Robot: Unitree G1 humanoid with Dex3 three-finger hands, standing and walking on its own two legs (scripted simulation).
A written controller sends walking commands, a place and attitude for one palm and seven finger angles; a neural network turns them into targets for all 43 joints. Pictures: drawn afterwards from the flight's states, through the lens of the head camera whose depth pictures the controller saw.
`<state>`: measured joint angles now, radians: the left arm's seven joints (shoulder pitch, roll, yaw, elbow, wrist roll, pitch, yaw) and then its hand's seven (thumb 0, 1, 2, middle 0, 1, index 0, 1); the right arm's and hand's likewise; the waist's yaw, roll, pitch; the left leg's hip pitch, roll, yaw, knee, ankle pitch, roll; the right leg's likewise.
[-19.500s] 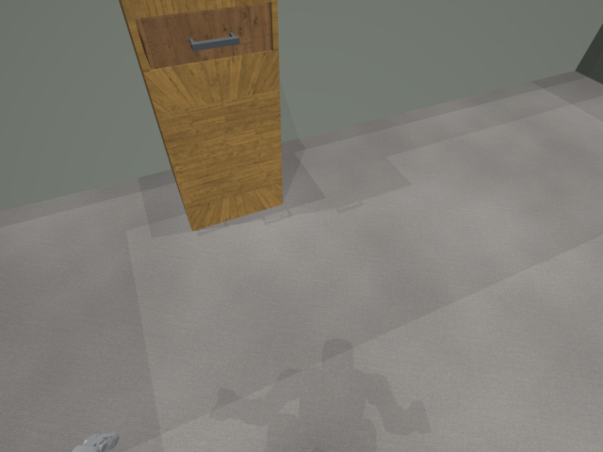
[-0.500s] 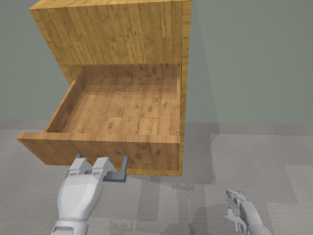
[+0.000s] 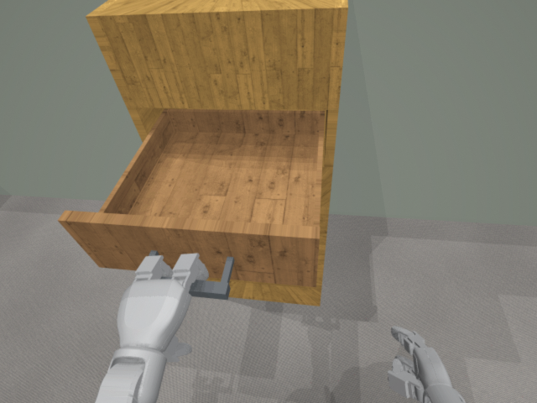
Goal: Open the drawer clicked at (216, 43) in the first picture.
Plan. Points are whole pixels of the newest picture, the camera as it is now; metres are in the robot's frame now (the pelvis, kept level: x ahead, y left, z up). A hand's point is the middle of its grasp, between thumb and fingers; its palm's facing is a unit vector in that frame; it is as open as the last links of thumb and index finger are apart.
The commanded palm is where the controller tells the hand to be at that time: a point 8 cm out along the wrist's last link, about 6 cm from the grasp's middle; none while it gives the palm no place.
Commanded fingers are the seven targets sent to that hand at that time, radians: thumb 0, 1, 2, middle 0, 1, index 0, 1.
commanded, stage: open the thumb to release the handle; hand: left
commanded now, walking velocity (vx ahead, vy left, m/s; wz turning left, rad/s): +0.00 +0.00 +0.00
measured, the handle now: (185, 274) +0.28 +0.17 +0.05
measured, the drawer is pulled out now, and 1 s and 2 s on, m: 0.30 0.30 0.30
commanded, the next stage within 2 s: lift the hand off the handle in 0.04 s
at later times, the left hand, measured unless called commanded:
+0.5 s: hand (181, 308) +0.24 +0.17 +0.03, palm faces +0.05 -0.15 -0.99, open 13.7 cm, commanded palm +0.21 +0.18 +0.09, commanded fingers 0.00 -0.50 0.30 -0.30 -1.20 -0.30 -1.20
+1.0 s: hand (167, 283) +0.24 +0.17 +0.10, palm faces +0.11 -0.16 -0.98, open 13.7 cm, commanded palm +0.20 +0.17 +0.16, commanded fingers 0.00 -0.50 0.30 -0.30 -1.20 -0.30 -1.20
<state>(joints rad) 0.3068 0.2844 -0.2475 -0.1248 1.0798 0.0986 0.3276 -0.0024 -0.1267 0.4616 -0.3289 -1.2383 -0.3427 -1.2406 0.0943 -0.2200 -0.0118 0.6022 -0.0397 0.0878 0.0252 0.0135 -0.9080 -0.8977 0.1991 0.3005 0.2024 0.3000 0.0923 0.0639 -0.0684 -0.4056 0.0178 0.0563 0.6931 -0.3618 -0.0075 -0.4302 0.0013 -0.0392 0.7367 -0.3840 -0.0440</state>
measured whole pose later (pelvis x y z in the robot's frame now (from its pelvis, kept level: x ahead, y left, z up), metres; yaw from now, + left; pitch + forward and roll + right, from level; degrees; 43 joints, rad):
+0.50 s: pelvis -0.01 +0.00 +0.00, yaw +0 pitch +4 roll +1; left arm 0.19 0.27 -0.28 -0.02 1.08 0.12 0.33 -0.01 -0.49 0.30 -0.32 -1.20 -0.33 -1.22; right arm 0.10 -0.21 -0.01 0.64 -0.03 0.09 0.00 0.01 -0.91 -0.90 0.20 0.30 0.20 0.30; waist 0.09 0.06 -0.06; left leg -0.39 0.01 0.06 0.66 -0.33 0.00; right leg -0.42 0.00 -0.04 0.70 -0.35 -0.04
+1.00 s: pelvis +0.00 +0.01 +0.02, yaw +0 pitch +0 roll +1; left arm 0.20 0.33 -0.29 -0.27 1.01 0.18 0.16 -0.01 -0.50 0.30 -0.34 -1.21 -0.34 -1.21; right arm 0.04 -0.22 0.02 0.63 -0.01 0.12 0.03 0.01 -0.91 -0.90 0.20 0.30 0.20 0.30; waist 0.11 0.10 -0.03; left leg -0.23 0.01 0.06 0.53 -0.29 0.00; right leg -0.26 0.00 -0.04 0.57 -0.31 -0.03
